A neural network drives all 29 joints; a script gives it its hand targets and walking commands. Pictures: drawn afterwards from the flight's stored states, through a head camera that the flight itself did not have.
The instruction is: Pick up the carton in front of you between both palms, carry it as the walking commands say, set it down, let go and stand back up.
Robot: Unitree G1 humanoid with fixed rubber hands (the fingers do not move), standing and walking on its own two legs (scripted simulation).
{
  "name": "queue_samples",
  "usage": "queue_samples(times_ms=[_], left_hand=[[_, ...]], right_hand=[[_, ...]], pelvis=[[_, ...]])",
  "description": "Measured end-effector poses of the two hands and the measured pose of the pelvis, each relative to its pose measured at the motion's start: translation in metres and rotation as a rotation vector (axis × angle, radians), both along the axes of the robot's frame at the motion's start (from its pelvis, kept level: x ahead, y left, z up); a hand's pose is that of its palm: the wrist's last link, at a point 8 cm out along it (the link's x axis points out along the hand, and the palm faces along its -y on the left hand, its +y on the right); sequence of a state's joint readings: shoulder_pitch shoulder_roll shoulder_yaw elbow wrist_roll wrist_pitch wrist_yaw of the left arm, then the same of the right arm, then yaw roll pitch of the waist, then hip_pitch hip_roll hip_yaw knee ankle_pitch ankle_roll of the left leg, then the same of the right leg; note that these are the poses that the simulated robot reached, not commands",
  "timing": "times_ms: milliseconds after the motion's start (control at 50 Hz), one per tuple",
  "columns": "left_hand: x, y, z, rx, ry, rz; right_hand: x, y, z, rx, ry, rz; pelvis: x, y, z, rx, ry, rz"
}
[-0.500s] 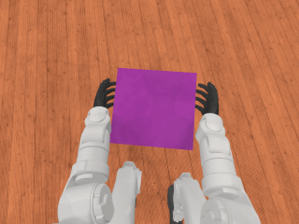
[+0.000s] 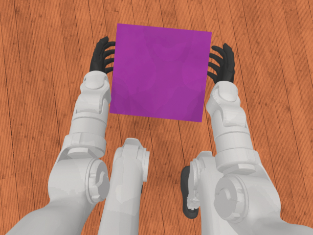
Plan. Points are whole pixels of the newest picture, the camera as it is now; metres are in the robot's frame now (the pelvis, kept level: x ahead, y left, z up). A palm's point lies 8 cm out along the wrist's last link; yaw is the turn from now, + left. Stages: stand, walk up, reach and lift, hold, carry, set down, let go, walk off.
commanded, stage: set down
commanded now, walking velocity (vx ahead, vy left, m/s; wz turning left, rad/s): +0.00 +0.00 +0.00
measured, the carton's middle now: (160, 81) +0.49 +0.09 -0.21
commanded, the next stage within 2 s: none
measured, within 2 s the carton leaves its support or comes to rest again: rests again in 0.46 s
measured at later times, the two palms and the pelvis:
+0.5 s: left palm (106, 74) +0.49 +0.25 -0.25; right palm (202, 84) +0.51 -0.04 -0.24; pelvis -0.01 +0.00 -0.09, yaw -1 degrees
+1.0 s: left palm (106, 73) +0.49 +0.25 -0.25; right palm (204, 83) +0.51 -0.05 -0.25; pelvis -0.02 -0.01 -0.10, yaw -2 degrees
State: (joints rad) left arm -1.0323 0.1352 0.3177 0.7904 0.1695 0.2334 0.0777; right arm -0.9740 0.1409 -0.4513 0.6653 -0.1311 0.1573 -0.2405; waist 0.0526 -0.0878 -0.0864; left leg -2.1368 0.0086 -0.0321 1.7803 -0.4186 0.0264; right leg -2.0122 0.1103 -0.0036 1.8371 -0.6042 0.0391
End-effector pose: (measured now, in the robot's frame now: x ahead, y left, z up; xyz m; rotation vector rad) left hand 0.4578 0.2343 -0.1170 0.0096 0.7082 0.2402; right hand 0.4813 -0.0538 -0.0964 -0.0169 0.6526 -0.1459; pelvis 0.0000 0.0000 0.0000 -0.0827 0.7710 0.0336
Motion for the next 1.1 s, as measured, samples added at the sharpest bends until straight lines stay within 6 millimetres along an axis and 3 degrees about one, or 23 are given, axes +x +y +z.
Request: queue_samples(times_ms=[440,1100], left_hand=[[0.025,0.020,-0.129,0.007,0.062,-0.044],[0.036,0.021,-0.139,-0.035,0.060,-0.091]], right_hand=[[0.021,0.013,-0.135,0.014,0.067,0.044],[0.032,0.000,-0.154,0.067,0.054,0.117]], pelvis=[[-0.009,-0.004,-0.079,0.001,-0.032,-0.017],[-0.017,-0.009,-0.104,0.027,-0.097,-0.057]])
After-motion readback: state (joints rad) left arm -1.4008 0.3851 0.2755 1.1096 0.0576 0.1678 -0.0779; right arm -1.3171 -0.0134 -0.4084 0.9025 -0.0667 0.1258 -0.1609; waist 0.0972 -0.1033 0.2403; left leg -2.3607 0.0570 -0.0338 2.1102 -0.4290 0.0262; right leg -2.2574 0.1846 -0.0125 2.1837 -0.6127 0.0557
